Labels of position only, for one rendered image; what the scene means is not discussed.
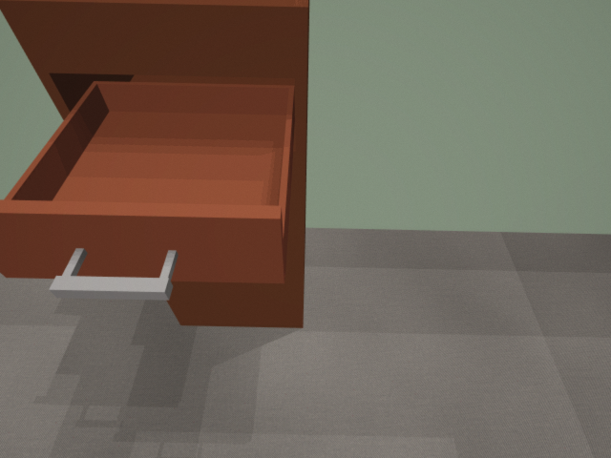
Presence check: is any handle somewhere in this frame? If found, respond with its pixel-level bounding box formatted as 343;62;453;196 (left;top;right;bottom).
49;248;178;301

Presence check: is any drawer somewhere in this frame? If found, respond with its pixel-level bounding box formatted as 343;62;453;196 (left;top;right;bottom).
0;81;295;283

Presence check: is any cabinet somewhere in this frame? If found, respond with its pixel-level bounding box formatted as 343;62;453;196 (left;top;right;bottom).
0;0;309;328

